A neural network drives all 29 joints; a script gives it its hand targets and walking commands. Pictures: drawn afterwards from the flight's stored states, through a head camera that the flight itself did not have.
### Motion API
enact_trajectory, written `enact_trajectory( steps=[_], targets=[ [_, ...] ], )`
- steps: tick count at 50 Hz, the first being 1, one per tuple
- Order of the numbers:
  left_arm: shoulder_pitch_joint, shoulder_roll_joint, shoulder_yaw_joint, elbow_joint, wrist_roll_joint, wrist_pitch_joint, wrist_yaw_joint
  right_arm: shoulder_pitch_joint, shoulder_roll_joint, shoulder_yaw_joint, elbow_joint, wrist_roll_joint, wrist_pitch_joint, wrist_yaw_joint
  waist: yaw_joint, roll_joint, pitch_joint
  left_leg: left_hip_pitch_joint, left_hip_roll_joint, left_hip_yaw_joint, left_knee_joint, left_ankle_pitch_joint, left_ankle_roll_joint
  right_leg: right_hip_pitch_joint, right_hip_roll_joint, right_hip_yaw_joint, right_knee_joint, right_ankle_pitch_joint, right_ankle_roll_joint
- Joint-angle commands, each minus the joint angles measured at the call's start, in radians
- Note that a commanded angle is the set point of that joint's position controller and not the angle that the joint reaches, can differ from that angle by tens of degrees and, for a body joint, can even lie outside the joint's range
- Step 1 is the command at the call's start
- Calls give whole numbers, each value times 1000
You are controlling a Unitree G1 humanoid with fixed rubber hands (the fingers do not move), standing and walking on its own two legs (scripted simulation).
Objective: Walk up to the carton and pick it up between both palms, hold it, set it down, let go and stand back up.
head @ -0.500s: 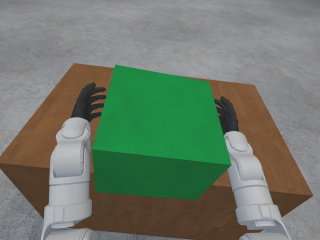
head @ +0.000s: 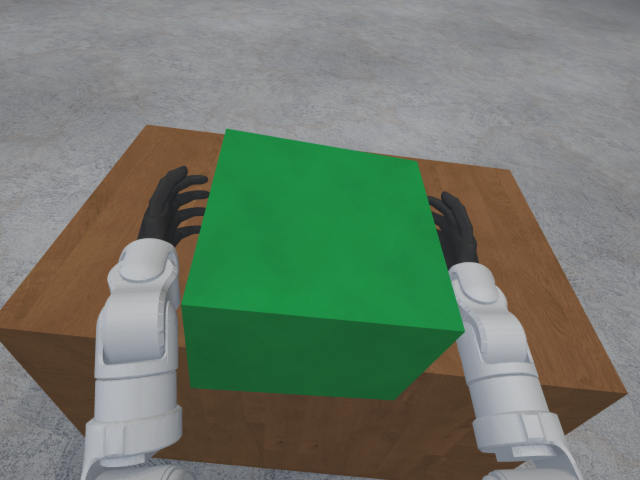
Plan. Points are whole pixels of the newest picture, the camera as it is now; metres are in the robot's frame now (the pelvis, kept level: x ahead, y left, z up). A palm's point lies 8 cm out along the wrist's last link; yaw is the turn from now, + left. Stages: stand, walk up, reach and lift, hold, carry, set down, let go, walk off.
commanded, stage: hold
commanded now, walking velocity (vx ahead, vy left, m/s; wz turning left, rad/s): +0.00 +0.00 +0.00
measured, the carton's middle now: (311, 266) +0.35 +0.00 +0.12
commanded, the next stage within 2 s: none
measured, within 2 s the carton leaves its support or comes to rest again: neither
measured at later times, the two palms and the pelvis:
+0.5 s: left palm (162, 237) +0.34 +0.17 +0.17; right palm (461, 261) +0.34 -0.18 +0.15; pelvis -0.01 +0.00 +0.00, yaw +0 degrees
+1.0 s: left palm (165, 238) +0.34 +0.16 +0.17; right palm (462, 259) +0.34 -0.18 +0.15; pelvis -0.01 +0.00 +0.00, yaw +0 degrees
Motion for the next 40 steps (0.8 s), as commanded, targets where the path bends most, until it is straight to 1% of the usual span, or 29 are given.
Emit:
enact_trajectory(
  steps=[1, 3, 4, 6, 8, 9, 10, 12, 13, 14, 15, 18, 19, 21, 22, 23, 24, 25, 26, 27, 29, 30, 31, 32, 35, 36, 37, 38, 40],
  targets=[
    [-541, -295, -425, -152, -106, -77, -96, -609, 302, 282, -306, 52, -76, 85, -16, 75, -395, -39, -41, 20, -17, 316, -29, 268, 34, 30, 74, 234, 16],
    [-556, -303, -437, -184, -115, -79, -88, -624, 310, 276, -318, 47, -86, 87, -16, 76, -432, -41, -37, 22, -27, 297, -33, 265, 35, 31, 76, 222, 12],
    [-564, -312, -447, -175, -123, -77, -87, -615, 306, 270, -318, 38, -84, 87, -30, 90, -421, -28, -34, 25, -19, 317, -38, 259, 34, 29, 76, 245, 5],
    [-550, -313, -419, -156, -100, -69, -87, -618, 298, 282, -286, 42, -78, 93, -8, 88, -401, -34, -39, 27, -25, 309, -30, 242, 28, 31, 74, 242, 5],
    [-542, -318, -423, -180, -101, -66, -87, -614, 300, 284, -315, 43, -80, 92, -14, 71, -416, -26, -44, 30, -16, 344, -22, 280, 35, 38, 78, 274, 12],
    [-535, -312, -410, -164, -103, -61, -89, -627, 306, 286, -328, 48, -77, 90, -4, 61, -415, -37, -43, 28, -18, 346, -16, 297, 29, 40, 79, 300, 14],
    [-518, -315, -417, -166, -96, -56, -91, -620, 310, 300, -343, 60, -75, 85, -8, 64, -410, -43, -41, 22, -18, 375, -20, 316, 35, 44, 89, 330, 18],
    [-517, -305, -417, -178, -103, -50, -96, -596, 311, 305, -330, 71, -59, 76, -11, 57, -395, -41, -46, 28, -18, 375, -11, 313, 26, 50, 84, 342, 19],
    [-509, -302, -413, -195, -107, -52, -97, -588, 312, 312, -336, 74, -61, 76, 0, 56, -420, -23, -47, 23, -19, 378, -17, 308, 32, 41, 85, 329, 20],
    [-530, -299, -414, -206, -105, -56, -96, -596, 314, 313, -333, 73, -63, 79, -5, 50, -426, -18, -46, 29, -22, 352, -16, 302, 30, 39, 79, 306, 18],
    [-528, -291, -412, -179, -100, -50, -96, -599, 304, 292, -322, 65, -59, 80, 1, 71, -392, -29, -44, 26, -28, 329, -21, 288, 29, 41, 76, 272, 19],
    [-541, -300, -409, -152, -97, -44, -97, -608, 291, 268, -304, 54, -56, 87, -15, 82, -372, -39, -39, 34, -42, 261, -34, 266, 30, 29, 67, 195, 19],
    [-546, -303, -405, -149, -87, -44, -97, -615, 300, 268, -294, 51, -57, 87, -13, 84, -356, -52, -39, 38, -41, 248, -25, 254, 26, 32, 62, 194, 16],
    [-566, -299, -391, -136, -101, -56, -98, -637, 320, 271, -310, 40, -64, 89, 7, 57, -373, -78, -46, 41, -42, 218, -15, 283, 29, 31, 73, 185, 19],
    [-577, -298, -395, -136, -99, -60, -97, -646, 330, 271, -294, 41, -68, 89, -2, 53, -370, -85, -43, 40, -45, 218, -8, 281, 24, 37, 81, 216, 21],
    [-575, -302, -390, -149, -93, -64, -95, -643, 319, 271, -297, 33, -70, 90, 2, 66, -396, -76, -42, 36, -47, 227, -6, 294, 24, 36, 83, 213, 17],
    [-583, -296, -388, -148, -92, -68, -94, -640, 318, 263, -295, 30, -77, 93, 0, 52, -392, -73, -40, 35, -46, 241, -6, 279, 27, 35, 87, 219, 17],
    [-565, -300, -394, -143, -91, -64, -92, -636, 312, 262, -286, 35, -76, 91, -5, 76, -386, -61, -42, 38, -39, 248, -14, 281, 30, 35, 82, 225, 16],
    [-555, -299, -394, -126, -89, -60, -91, -629, 297, 252, -276, 27, -74, 93, -5, 82, -389, -49, -43, 39, -37, 248, -18, 266, 27, 34, 79, 209, 17],
    [-564, -298, -403, -134, -98, -55, -96, -615, 296, 248, -270, 26, -70, 91, -22, 89, -383, -48, -43, 35, -33, 241, -27, 268, 32, 32, 72, 197, 12],
    [-567, -294, -406, -132, -105, -59, -98, -628, 303, 245, -273, 29, -69, 92, -22, 91, -392, -48, -44, 36, -34, 212, -29, 245, 30, 21, 71, 153, 14],
    [-568, -307, -409, -142, -107, -65, -96, -639, 302, 253, -298, 32, -75, 93, -31, 87, -400, -43, -41, 33, -31, 232, -30, 238, 33, 22, 71, 167, 11],
    [-583, -302, -399, -159, -107, -75, -96, -651, 312, 266, -305, 33, -80, 92, -16, 73, -426, -42, -47, 34, -23, 261, -19, 256, 34, 25, 77, 197, 15],
    [-584, -299, -405, -158, -101, -79, -95, -647, 314, 269, -305, 36, -82, 93, -4, 72, -431, -43, -49, 34, -22, 277, -21, 268, 36, 26, 82, 221, 19],
    [-608, -287, -392, -111, -93, -78, -87, -676, 308, 245, -264, 14, -78, 98, -15, 71, -388, -71, -43, 41, -43, 185, -16, 236, 33, 22, 76, 131, 11],
    [-606, -281, -389, -94, -96, -78, -87, -689, 304, 242, -268, 9, -81, 98, -2, 63, -375, -98, -45, 37, -43, 160, -11, 247, 31, 21, 79, 103, 11],
    [-589, -292, -374, -79, -93, -75, -85, -682, 306, 238, -263, 7, -80, 100, 3, 74, -368, -116, -40, 37, -49, 170, -16, 258, 34, 23, 79, 108, 10],
    [-584, -293, -381, -92, -99, -73, -83, -665, 295, 223, -257, 12, -84, 101, -9, 92, -371, -99, -41, 45, -44, 184, -19, 257, 30, 25, 77, 128, 14],
    [-561, -288, -363, -88, -89, -66, -91, -639, 300, 233, -240, 19, -72, 99, -12, 54, -359, -83, -41, 35, -40, 220, -10, 284, 28, 36, 70, 182, 14]
  ],
)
